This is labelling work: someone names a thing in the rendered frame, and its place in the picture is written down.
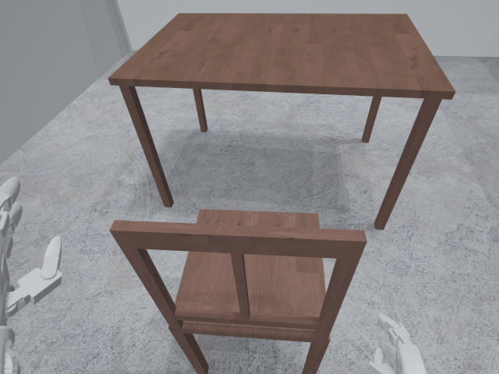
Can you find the right robot hand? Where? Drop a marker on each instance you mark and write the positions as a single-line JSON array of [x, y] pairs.
[[405, 359]]

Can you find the chair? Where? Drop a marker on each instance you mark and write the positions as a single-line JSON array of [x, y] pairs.
[[254, 274]]

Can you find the left robot forearm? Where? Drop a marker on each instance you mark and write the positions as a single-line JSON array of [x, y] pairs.
[[8, 359]]

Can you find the table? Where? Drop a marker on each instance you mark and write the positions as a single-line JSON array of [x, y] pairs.
[[377, 55]]

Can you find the left robot hand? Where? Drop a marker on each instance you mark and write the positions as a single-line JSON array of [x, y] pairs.
[[37, 283]]

